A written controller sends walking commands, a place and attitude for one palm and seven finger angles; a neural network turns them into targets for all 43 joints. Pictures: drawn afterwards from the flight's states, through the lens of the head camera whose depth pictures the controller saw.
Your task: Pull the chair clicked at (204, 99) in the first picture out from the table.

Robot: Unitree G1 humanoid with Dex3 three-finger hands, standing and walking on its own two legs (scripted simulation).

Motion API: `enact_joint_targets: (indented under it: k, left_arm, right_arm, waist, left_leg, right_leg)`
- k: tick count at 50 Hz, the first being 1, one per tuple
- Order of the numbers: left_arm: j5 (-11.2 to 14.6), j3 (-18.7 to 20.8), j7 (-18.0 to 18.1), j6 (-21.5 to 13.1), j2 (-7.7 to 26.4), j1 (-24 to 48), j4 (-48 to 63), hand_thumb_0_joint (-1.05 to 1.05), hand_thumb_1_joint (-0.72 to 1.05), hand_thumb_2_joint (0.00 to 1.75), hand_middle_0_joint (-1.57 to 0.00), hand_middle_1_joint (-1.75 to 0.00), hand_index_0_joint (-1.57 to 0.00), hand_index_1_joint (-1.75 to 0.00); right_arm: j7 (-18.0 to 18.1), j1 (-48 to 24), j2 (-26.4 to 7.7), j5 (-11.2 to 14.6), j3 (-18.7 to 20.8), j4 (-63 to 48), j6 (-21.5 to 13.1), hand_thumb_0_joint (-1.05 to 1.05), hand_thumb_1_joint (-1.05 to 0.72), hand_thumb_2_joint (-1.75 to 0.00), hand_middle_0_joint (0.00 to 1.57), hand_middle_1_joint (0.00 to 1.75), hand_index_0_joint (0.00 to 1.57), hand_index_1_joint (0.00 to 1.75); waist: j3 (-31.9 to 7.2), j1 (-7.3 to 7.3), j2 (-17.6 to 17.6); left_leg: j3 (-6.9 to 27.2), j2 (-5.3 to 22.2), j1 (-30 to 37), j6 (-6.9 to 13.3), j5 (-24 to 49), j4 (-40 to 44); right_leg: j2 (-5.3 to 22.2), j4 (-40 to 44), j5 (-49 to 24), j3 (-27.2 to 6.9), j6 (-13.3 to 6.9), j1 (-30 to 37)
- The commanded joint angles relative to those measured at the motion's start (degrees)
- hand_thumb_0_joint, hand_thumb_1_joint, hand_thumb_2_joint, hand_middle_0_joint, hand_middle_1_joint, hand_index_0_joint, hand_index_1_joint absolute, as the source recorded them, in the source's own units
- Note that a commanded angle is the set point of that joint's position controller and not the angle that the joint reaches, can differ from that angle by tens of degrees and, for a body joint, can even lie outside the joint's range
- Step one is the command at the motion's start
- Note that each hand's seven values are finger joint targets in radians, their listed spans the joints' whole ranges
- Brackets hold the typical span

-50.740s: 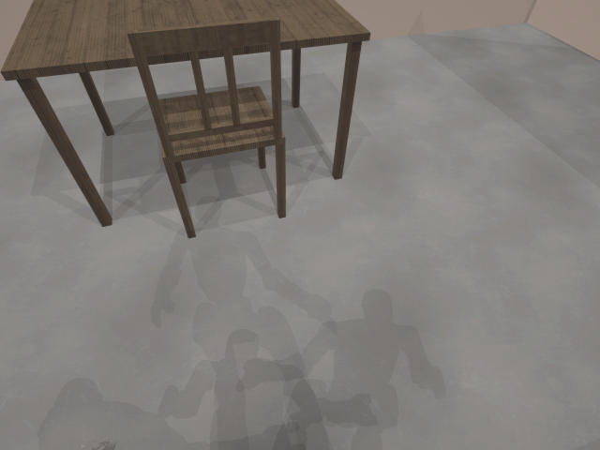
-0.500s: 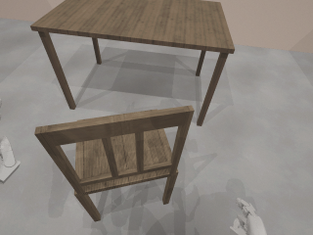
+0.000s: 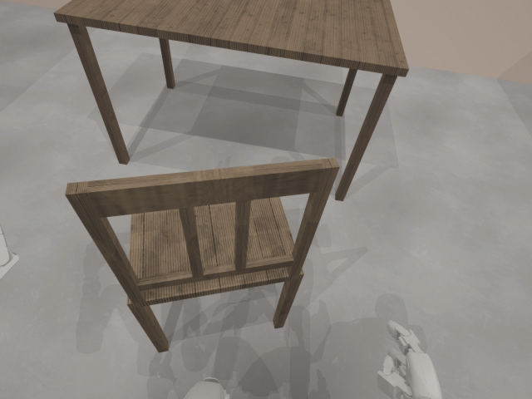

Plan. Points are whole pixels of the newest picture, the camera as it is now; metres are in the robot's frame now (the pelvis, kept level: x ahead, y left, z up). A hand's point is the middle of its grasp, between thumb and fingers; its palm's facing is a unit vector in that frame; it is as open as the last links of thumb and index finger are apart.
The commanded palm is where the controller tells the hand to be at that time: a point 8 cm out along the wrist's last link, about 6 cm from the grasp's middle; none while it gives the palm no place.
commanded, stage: step back with the hand held close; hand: left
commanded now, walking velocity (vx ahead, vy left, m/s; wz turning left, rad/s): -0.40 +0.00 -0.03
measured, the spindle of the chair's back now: (192, 243) +0.40 +0.17 -0.09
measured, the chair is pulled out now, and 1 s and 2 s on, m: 0.58 0.58 0.58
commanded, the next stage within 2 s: stop stepping back and stand still in 0.38 s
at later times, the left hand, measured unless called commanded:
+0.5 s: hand out of the picture +0.14 +0.24 +0.20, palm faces +0.36 -0.81 -0.46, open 7.4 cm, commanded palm +0.08 +0.29 +0.20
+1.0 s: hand out of the picture +0.05 +0.26 +0.19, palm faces +0.43 -0.78 -0.46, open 7.4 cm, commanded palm +0.00 +0.29 +0.20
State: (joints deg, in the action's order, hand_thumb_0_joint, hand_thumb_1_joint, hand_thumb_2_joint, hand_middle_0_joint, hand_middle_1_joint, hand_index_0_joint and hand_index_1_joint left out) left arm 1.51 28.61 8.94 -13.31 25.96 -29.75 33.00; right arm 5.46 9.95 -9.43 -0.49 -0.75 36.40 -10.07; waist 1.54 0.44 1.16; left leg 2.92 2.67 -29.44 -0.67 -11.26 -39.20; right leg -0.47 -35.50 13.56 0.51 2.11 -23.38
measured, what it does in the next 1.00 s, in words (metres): walks backwards: left foot, then right foot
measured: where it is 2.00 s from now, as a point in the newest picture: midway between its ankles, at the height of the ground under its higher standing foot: outside the picture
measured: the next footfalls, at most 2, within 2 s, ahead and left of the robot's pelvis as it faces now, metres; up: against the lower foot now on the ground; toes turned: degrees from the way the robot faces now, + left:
left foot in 0.22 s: +0.06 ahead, +0.11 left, +0.00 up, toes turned +1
right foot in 0.54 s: -0.08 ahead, -0.16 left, +0.00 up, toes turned -2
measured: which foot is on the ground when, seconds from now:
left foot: down 0.00-0.08, up 0.10-0.20, down 0.22-0.58, up 0.60-0.74, down 0.76-1.00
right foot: down 0.00-0.24, up 0.26-0.52, down 0.54-1.00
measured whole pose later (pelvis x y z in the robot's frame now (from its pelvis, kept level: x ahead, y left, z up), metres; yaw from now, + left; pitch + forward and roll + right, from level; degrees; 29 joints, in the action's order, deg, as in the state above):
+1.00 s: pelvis -0.14 -0.01 +0.02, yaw +0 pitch -1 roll -2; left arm 0.9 24.6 8.7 -11.9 24.5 -33.0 27.5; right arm 4.4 17.2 -10.5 1.2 -0.4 38.5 -10.2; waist -2.1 -1.8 0.9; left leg 1.3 0.2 -16.4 1.2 -12.8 -30.4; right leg 2.1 -26.6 14.1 2.3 1.4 -12.6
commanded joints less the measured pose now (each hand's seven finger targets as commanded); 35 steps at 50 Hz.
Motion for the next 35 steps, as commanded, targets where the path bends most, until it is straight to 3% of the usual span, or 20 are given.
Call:
enact_joint_targets:
  k: [1, 2, 4, 6, 9, 10, 11, 12, 13, 14, 16, 19, 23, 25, 27, 28, 29, 30, 31, 35]
  left_arm:
    - [0.7, 5.3, 0.1, -4.0, 8.4, 1.4, 12.1, 0.0, 0.9, 0.9, -0.2, -0.3, -0.2, -0.3]
    - [0.8, 5.1, 0.0, -4.1, 8.4, 1.7, 11.8, 0.0, 0.9, 0.9, -0.2, -0.3, -0.2, -0.3]
    - [0.9, 4.5, 0.7, -3.4, 9.2, 2.3, 11.2, 0.0, 0.9, 0.9, -0.2, -0.3, -0.2, -0.3]
    - [0.6, 4.9, 1.4, -2.2, 9.4, 3.1, 10.6, 0.0, 0.9, 0.9, -0.2, -0.3, -0.2, -0.3]
    - [0.4, 5.1, 1.5, -2.1, 8.6, 1.3, 10.3, 0.0, 0.9, 0.9, -0.2, -0.3, -0.2, -0.3]
    - [0.1, 5.9, 1.6, -2.5, 8.5, -0.6, 10.4, 0.0, 0.9, 0.9, -0.2, -0.3, -0.2, -0.3]
    - [-0.3, 5.6, 1.4, -3.2, 8.1, -1.0, 12.1, 0.0, 0.9, 0.9, -0.2, -0.3, -0.2, -0.3]
    - [0.2, 5.6, 1.1, -3.7, 8.4, -0.9, 12.9, 0.0, 0.9, 0.9, -0.2, -0.3, -0.2, -0.3]
    - [0.6, 7.2, 0.8, -4.2, 10.1, -1.8, 14.0, 0.0, 0.9, 0.9, -0.2, -0.3, -0.2, -0.3]
    - [1.4, 5.2, 0.5, -4.7, 8.3, 0.6, 17.5, 0.0, 0.9, 0.9, -0.2, -0.3, -0.2, -0.3]
    - [1.1, 2.8, 0.4, -4.5, 6.4, 1.9, 17.6, 0.0, 0.9, 0.9, -0.2, -0.3, -0.2, -0.3]
    - [1.4, 2.3, 0.2, -3.6, 6.2, -0.3, 15.5, 0.0, 0.9, 0.9, -0.2, -0.3, -0.2, -0.3]
    - [1.9, 5.4, -0.1, -2.7, 9.0, -2.8, 10.2, 0.0, 0.9, 0.9, -0.2, -0.3, -0.2, -0.3]
    - [2.2, 5.7, -0.8, -2.8, 9.2, -4.8, 9.0, 0.0, 0.9, 0.9, -0.2, -0.3, -0.2, -0.3]
    - [2.2, 6.6, -0.9, -2.6, 11.2, -5.6, 8.4, 0.0, 0.9, 0.9, -0.2, -0.3, -0.2, -0.3]
    - [1.9, 6.5, -0.7, -2.3, 12.2, -5.1, 9.1, 0.0, 0.9, 0.9, -0.2, -0.3, -0.2, -0.3]
    - [2.1, 5.2, -0.5, -1.1, 11.2, -5.2, 8.5, 0.0, 0.9, 0.9, -0.2, -0.3, -0.2, -0.3]
    - [2.3, 5.0, 0.3, 0.1, 10.2, -4.6, 7.7, 0.0, 0.9, 0.9, -0.2, -0.3, -0.2, -0.3]
    - [2.2, 4.8, 0.9, 0.5, 9.7, -3.6, 6.9, 0.0, 0.9, 0.9, -0.2, -0.3, -0.2, -0.3]
    - [0.7, 3.9, 1.7, -0.3, 9.9, -0.1, 4.9, 0.0, 0.9, 0.9, -0.2, -0.3, -0.2, -0.3]
  right_arm:
    - [0.2, -3.8, -9.6, 0.2, 4.0, -8.1, -4.0, 0.0, -0.9, -0.9, 0.2, 0.3, 0.2, 0.3]
    - [0.1, -3.4, -9.3, 0.2, 4.1, -8.3, -3.8, 0.0, -0.9, -0.9, 0.2, 0.3, 0.2, 0.3]
    - [-0.2, -2.6, -7.9, -0.1, 3.9, -6.9, -2.6, 0.0, -0.9, -0.9, 0.2, 0.3, 0.2, 0.3]
    - [-0.8, -3.8, -6.1, -0.4, 3.4, -6.1, -1.0, 0.0, -0.9, -0.9, 0.2, 0.3, 0.2, 0.3]
    - [0.0, -4.9, -6.1, 0.1, 2.4, -7.3, -0.1, 0.0, -0.9, -0.9, 0.2, 0.3, 0.2, 0.3]
    - [0.5, -4.9, -7.8, 0.1, 3.3, -7.3, -0.1, 0.0, -0.9, -0.9, 0.2, 0.3, 0.2, 0.3]
    - [0.5, -4.4, -9.2, 0.1, 4.0, -8.1, -0.3, 0.0, -0.9, -0.9, 0.2, 0.3, 0.2, 0.3]
    - [0.1, -3.6, -8.9, 0.3, 4.7, -7.8, -1.0, 0.0, -0.9, -0.9, 0.2, 0.3, 0.2, 0.3]
    - [-0.1, -3.5, -8.4, -0.7, 4.8, -7.4, -2.3, 0.0, -0.9, -0.9, 0.2, 0.3, 0.2, 0.3]
    - [-0.2, -3.1, -7.7, -1.7, 4.4, -7.1, -3.2, 0.0, -0.9, -0.9, 0.2, 0.3, 0.2, 0.3]
    - [-1.2, -1.8, -8.8, -0.7, 5.0, -5.5, -3.9, 0.0, -0.9, -0.9, 0.2, 0.3, 0.2, 0.3]
    - [-1.9, -1.9, -9.3, -0.1, 4.9, -5.6, -4.2, 0.0, -0.9, -0.9, 0.2, 0.3, 0.2, 0.3]
    - [-1.5, -3.4, -9.6, -0.5, 4.0, -5.9, -3.5, 0.0, -0.9, -0.9, 0.2, 0.3, 0.2, 0.3]
    - [-1.6, -3.7, -9.9, 0.3, 3.7, -6.8, -2.9, 0.0, -0.9, -0.9, 0.2, 0.3, 0.2, 0.3]
    - [-1.7, -3.0, -9.2, 0.8, 3.4, -7.9, -1.9, 0.0, -0.9, -0.9, 0.2, 0.3, 0.2, 0.3]
    - [-1.7, -1.5, -8.7, 0.9, 3.5, -8.0, -1.3, 0.0, -0.9, -0.9, 0.2, 0.3, 0.2, 0.3]
    - [-1.4, -0.9, -8.6, 1.9, 4.2, -8.1, -0.6, 0.0, -0.9, -0.9, 0.2, 0.3, 0.2, 0.3]
    - [-1.3, -2.3, -7.9, 2.2, 3.7, -7.8, -0.1, 0.0, -0.9, -0.9, 0.2, 0.3, 0.2, 0.3]
    - [-1.2, -3.0, -6.7, 2.4, 2.9, -7.6, 0.4, 0.0, -0.9, -0.9, 0.2, 0.3, 0.2, 0.3]
    - [0.4, -2.8, -8.6, 1.7, 2.6, -8.0, -0.2, 0.0, -0.9, -0.9, 0.2, 0.3, 0.2, 0.3]
  waist:
    - [-9.6, -0.15, -6.3]
    - [-8.3, -0.32, -2.9]
    - [-8.1, -0.5, 4.7]
    - [-10.9, -0.79, 9.6]
    - [-7.6, -1.63, 4.2]
    - [-7.5, -1.13, -2.8]
    - [-8.5, -0.89, -11.9]
    - [-11.6, -0.59, -12.7]
    - [-14.2, -1.18, -20.5]
    - [-13.2, -1.6, -18.9]
    - [-13.3, -0.99, -14.6]
    - [-12.0, -0.46, -15.8]
    - [-8.6, -0.24, -14.8]
    - [-9.5, -0.05, -13.3]
    - [-8.3, -0.64, -5.2]
    - [-9.7, -1.17, 3.2]
    - [-10.3, -1.58, 12.5]
    - [-9.0, -1.76, 12.5]
    - [-8.6, -2.63, 10.3]
    - [-1.4, -2.77, 4.3]
  left_leg:
    - [4.7, 6.1, -0.7, 3.4, -16.3, 10.7]
    - [2.5, 2.6, -0.2, 2.1, -20.8, 6.3]
    - [-1.7, -2.4, 7.5, -0.6, -15.8, -9.9]
    - [-1.4, -2.7, 8.8, -0.4, -12.1, -17.9]
    - [-0.1, -0.4, 9.6, 0.8, -8.1, 6.4]
    - [4.8, 4.5, 8.8, 2.8, -0.3, 17.5]
    - [12.1, 12.7, 8.4, 5.7, 8.8, 20.2]
    - [11.9, 16.6, 11.8, 7.8, 19.5, 19.3]
    - [15.1, 18.5, 13.1, 9.8, 20.8, 20.5]
    - [15.1, 18.7, 14.5, 10.6, 29.7, 18.4]
    - [8.2, 16.1, 21.6, 9.1, 39.3, 14.2]
    - [6.9, 14.3, 22.8, 7.6, 33.4, 15.9]
    - [9.0, 13.8, 14.9, 6.9, 13.4, 18.5]
    - [6.2, 11.0, 13.1, 4.8, 0.5, 15.6]
    - [-1.0, 4.6, 9.6, 1.2, -15.6, 8.9]
    - [-4.6, 0.5, 9.5, -0.5, -17.0, -0.8]
    - [-3.5, -2.8, 11.4, -1.1, -12.9, -12.5]
    - [-1.7, -2.2, 10.9, -0.4, -9.7, -17.5]
    - [-0.7, -1.2, 10.2, 0.0, -11.4, -17.3]
    - [-1.9, -0.7, 12.9, 2.0, -11.9, 9.4]
  right_leg:
    - [4.2, 4.4, 0.8, -5.3, -3.8, 8.0]
    - [6.7, 10.0, 7.0, -9.6, -5.3, 3.9]
    - [16.2, 20.6, 11.2, -18.7, -10.7, -5.9]
    - [20.0, 20.5, -2.4, -16.3, -12.8, -3.2]
    - [13.7, 12.5, -9.6, -7.5, -7.4, 2.0]
    - [8.0, 6.5, -8.4, -4.2, -4.0, 4.3]
    - [2.9, -3.1, -4.2, -0.3, -1.4, 4.2]
    - [1.9, -10.3, 7.6, -1.1, -1.1, 2.0]
    - [1.3, -20.6, 16.0, -2.7, -1.2, -1.3]
    - [1.2, -24.5, 17.5, -4.6, -1.3, -3.3]
    - [1.2, -20.7, 14.4, -3.1, -1.2, -4.5]
    - [1.4, -9.7, 11.3, 0.4, -1.7, -1.1]
    - [1.8, 5.1, 6.6, 0.6, -2.0, 7.2]
    - [1.9, 14.2, -0.4, 2.6, -1.8, 11.9]
    - [6.0, 19.7, 0.3, 0.9, -3.5, 12.4]
    - [11.8, 21.2, 3.2, -5.0, -6.6, 9.3]
    - [17.6, 23.7, 7.8, -13.8, -10.5, 2.7]
    - [20.2, 23.6, 4.6, -14.4, -12.0, 0.8]
    - [20.1, 21.8, 3.5, -10.8, -11.2, 1.5]
    - [13.6, 18.2, 10.7, -4.9, -5.7, 3.4]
